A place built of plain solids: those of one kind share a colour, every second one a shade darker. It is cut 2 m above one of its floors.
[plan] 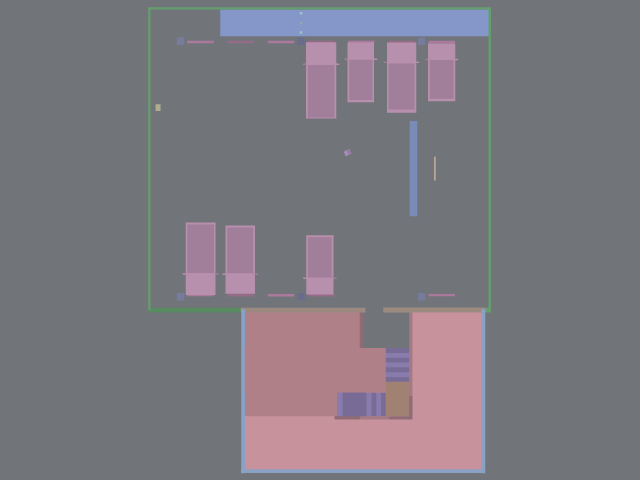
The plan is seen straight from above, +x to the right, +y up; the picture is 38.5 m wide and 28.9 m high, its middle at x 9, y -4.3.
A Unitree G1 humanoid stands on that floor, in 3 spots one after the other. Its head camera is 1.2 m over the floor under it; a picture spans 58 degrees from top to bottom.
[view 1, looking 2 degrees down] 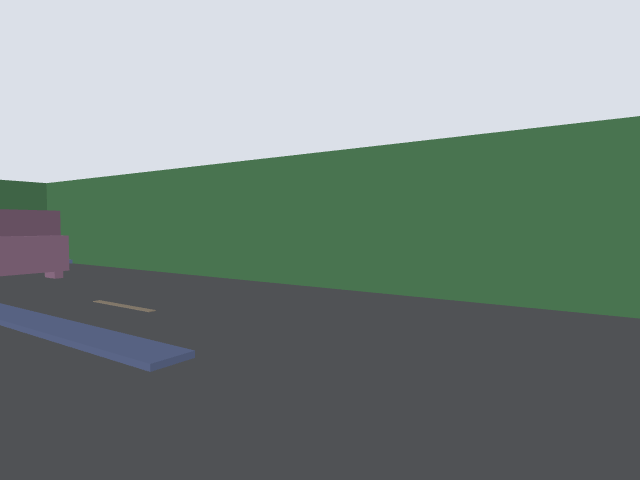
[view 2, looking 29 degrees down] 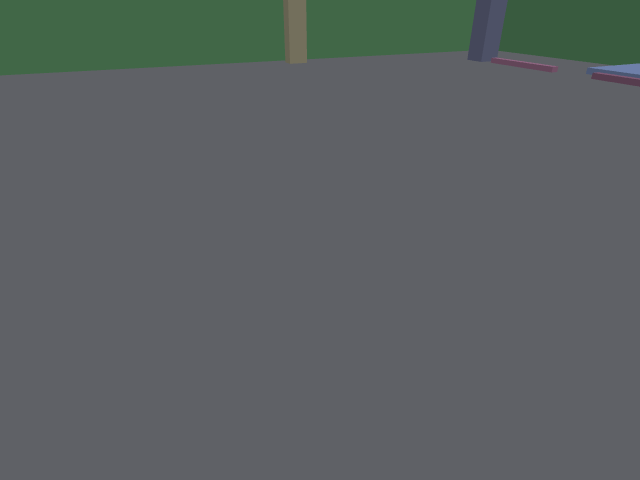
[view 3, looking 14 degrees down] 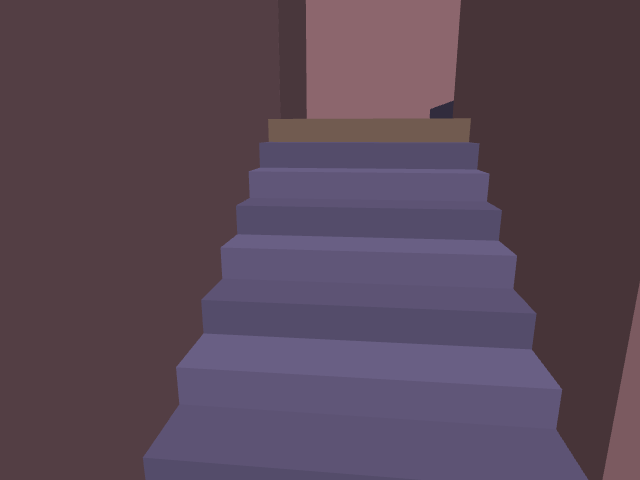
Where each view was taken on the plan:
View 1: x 12.28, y -5.97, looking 34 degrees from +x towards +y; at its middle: wall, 8.28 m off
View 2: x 8.78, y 0.00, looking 156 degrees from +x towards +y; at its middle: ground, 2.48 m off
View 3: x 13.67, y -9.67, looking -84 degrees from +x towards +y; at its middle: stair_step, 2.29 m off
